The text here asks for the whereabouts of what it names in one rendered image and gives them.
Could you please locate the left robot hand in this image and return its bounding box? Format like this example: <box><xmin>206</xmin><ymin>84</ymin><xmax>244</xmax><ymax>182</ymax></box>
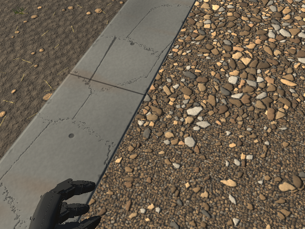
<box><xmin>29</xmin><ymin>178</ymin><xmax>101</xmax><ymax>229</ymax></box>

